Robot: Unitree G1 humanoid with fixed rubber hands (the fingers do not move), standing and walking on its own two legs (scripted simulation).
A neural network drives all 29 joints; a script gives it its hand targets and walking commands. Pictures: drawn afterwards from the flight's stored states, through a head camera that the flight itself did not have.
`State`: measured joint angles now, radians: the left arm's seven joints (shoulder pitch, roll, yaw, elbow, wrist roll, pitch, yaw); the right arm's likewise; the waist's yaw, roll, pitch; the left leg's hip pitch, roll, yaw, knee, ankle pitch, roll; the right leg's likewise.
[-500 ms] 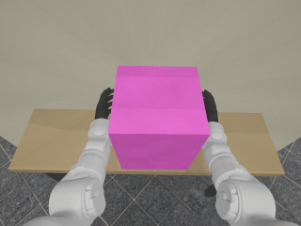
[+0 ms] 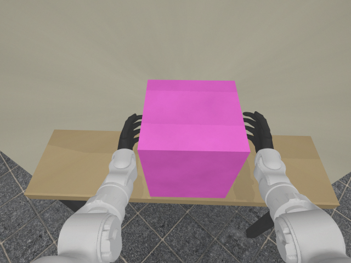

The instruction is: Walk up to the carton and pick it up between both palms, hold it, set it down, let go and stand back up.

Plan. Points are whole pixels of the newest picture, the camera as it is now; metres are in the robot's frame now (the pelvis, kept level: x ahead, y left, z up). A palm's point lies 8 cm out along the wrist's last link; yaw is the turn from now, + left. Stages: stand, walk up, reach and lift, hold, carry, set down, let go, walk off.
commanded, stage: set down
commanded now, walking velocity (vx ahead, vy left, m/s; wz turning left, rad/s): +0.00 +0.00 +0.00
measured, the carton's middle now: (189, 143) +0.41 -0.02 +0.01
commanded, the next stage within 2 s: none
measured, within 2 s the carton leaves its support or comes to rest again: neither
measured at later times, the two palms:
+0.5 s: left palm (114, 185) +0.29 +0.15 +0.01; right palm (284, 183) +0.29 -0.22 +0.03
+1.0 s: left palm (104, 223) +0.21 +0.17 -0.01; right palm (285, 223) +0.22 -0.21 +0.00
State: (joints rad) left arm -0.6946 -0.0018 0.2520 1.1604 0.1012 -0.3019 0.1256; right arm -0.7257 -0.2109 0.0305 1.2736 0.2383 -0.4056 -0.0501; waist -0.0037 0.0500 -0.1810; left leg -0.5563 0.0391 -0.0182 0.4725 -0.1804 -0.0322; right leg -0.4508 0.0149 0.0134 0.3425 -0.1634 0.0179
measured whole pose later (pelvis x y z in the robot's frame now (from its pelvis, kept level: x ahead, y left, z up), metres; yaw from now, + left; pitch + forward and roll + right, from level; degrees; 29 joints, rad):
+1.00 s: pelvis -0.04 -0.02 +0.00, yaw +1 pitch -2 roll -1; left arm -0.04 0.04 0.06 0.63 -0.05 -0.26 0.10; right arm -0.08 -0.16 0.06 0.78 0.26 -0.36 -0.01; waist 0.00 -0.03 -0.03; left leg -0.23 0.04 -0.02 0.43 -0.16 -0.03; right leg -0.17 0.02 0.01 0.39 -0.18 0.01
